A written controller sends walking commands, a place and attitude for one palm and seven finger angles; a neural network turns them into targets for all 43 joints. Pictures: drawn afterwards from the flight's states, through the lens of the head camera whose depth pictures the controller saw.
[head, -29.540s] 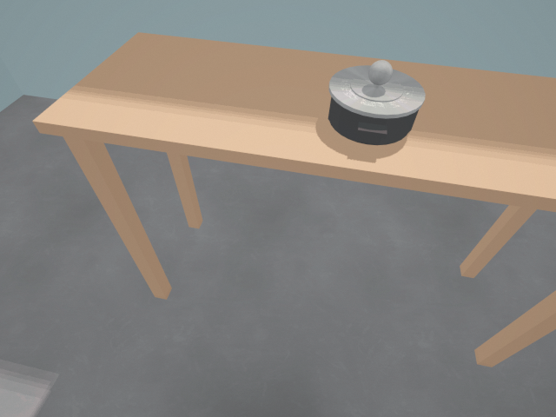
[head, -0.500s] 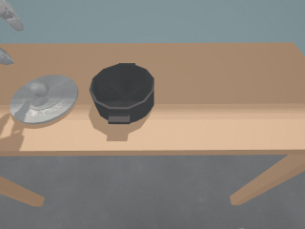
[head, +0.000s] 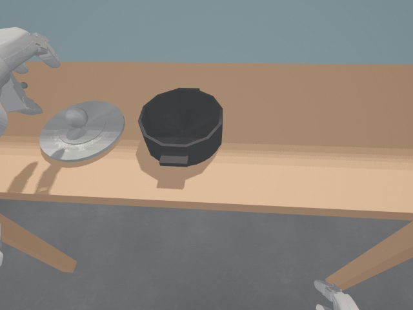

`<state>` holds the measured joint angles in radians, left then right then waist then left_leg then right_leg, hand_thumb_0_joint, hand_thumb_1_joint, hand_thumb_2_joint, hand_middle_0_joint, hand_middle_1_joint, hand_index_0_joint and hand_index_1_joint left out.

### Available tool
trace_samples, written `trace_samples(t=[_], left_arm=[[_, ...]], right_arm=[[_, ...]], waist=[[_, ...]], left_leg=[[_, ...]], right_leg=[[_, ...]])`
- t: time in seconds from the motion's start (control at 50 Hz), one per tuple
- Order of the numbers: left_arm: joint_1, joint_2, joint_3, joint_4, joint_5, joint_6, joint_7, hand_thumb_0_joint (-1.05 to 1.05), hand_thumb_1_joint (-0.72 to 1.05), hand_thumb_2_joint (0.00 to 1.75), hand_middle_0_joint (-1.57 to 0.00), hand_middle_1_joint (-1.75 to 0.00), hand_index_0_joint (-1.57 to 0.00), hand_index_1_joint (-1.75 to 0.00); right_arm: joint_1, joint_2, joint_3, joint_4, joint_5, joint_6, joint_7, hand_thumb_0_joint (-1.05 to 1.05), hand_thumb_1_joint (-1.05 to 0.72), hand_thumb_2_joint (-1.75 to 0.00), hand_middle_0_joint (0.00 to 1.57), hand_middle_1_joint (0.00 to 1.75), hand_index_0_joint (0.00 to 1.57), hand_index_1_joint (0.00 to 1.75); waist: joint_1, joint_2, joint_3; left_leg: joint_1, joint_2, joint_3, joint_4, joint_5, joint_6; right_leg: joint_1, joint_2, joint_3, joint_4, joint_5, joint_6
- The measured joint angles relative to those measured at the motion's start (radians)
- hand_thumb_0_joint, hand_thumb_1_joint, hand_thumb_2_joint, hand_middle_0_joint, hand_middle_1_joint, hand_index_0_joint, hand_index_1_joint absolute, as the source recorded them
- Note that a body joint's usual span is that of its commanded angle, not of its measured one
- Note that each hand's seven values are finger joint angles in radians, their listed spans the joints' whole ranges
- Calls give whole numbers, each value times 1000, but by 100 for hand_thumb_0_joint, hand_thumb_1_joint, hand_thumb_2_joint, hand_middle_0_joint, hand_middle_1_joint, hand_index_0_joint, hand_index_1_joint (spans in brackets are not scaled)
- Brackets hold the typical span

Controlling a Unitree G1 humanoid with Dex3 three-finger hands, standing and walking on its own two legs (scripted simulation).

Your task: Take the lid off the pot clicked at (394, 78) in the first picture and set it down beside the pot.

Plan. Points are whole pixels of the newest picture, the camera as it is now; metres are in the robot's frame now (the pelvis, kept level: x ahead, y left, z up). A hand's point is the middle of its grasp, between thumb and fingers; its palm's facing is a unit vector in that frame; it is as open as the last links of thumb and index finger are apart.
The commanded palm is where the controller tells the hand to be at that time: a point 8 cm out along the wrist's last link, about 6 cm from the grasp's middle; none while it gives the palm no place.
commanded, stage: draw the hand back to the body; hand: left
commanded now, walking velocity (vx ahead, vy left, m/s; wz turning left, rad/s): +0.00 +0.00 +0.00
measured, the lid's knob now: (76, 117) +0.47 +0.31 +0.10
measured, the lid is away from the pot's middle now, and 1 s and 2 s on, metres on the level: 0.23 0.23 0.23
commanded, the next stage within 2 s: step back with the hand held close in 1.76 s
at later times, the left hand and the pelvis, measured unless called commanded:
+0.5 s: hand (23, 69) +0.35 +0.24 +0.30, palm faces +0.48 -0.85 -0.22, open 10.0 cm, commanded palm +0.29 +0.28 +0.30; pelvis +0.01 -0.03 +0.00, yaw -2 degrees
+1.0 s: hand (7, 125) +0.26 +0.22 +0.29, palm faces +0.49 -0.85 -0.20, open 7.7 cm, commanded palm +0.21 +0.26 +0.29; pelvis -0.02 -0.04 +0.00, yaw -2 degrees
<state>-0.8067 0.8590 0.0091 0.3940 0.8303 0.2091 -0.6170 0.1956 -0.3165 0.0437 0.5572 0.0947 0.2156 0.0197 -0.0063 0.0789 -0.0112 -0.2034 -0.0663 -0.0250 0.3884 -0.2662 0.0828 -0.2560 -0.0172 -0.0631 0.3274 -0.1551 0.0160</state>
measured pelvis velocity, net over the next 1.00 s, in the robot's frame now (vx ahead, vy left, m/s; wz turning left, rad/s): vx -0.02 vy -0.04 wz -0.03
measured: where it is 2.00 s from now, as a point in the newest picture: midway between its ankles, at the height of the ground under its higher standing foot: outside the picture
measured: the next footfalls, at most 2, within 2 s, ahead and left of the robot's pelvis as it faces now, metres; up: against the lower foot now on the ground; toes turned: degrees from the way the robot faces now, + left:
none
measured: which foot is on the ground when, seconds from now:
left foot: down 0.00-1.00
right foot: down 0.00-1.00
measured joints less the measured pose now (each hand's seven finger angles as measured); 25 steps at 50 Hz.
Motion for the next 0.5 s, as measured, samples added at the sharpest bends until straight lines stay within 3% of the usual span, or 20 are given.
trace_samples(t=[0.02, 0.06, 0.08, 0.12, 0.16, 0.2, 0.28, 0.5], left_arm=[[-1, -20, 36, 11, -127, -9, 42, 0, -13, 90, -50, -61, -50, -61], [15, -80, 118, 27, -407, -67, 186, 0, -13, 90, -50, -61, -50, -61], [42, -111, 157, 13, -519, -99, 258, 0, -13, 90, -50, -61, -51, -61], [110, -168, 227, -40, -677, -153, 382, 0, -13, 90, -50, -61, -50, -61], [156, -218, 275, -87, -765, -189, 476, 0, -13, 90, -50, -61, -50, -61], [183, -254, 312, -119, -813, -212, 543, 0, -12, 90, -50, -61, -50, -61], [240, -291, 377, -177, -864, -237, 622, 0, -7, 90, -48, -59, -48, -59], [402, -328, 431, -351, -913, -264, 671, 0, 16, 90, -41, -52, -41, -52]], right_arm=[[3, 7, -8, -5, -1, -18, -2, 1, -91, -90, 20, 30, 20, 30], [16, 24, -8, -8, -5, -72, -9, 1, -91, -90, 20, 30, 20, 30], [20, 33, -1, -6, -8, -96, -12, 1, -91, -90, 20, 30, 20, 30], [21, 53, 16, 5, -15, -131, -19, 1, -91, -90, 20, 30, 20, 30], [20, 72, 25, 21, -24, -156, -26, 1, -90, -90, 20, 30, 20, 30], [19, 85, 28, 38, -32, -174, -31, 1, -90, -90, 20, 30, 21, 30], [24, 87, 15, 64, -43, -203, -34, 1, -90, -90, 20, 30, 21, 30], [30, 49, -26, 121, -45, -222, -33, 1, -90, -90, 20, 30, 20, 30]], waist=[[10, -2, 9], [27, -11, 29], [31, -17, 32], [30, -31, 33], [25, -45, 34], [17, -56, 35], [5, -53, 41], [20, -23, 41]], left_leg=[[9, 1, 0, -1, 0, -3], [40, 3, 1, -13, 3, -11], [54, 5, 3, -21, 4, -14], [77, 12, 11, -31, 3, -18], [97, 20, 15, -35, -1, -22], [110, 27, 17, -35, -6, -27], [131, 36, 22, -36, -12, -34], [148, 46, 18, -37, -13, -44]], right_leg=[[8, 1, 0, 1, 0, -3], [33, 3, 2, -2, -1, -12], [44, 5, 4, -5, -1, -13], [63, 13, 12, -12, -1, -13], [80, 21, 17, -16, -2, -16], [93, 28, 18, -18, -4, -21], [111, 38, 23, -19, -8, -27], [125, 48, 18, -12, -15, -38]])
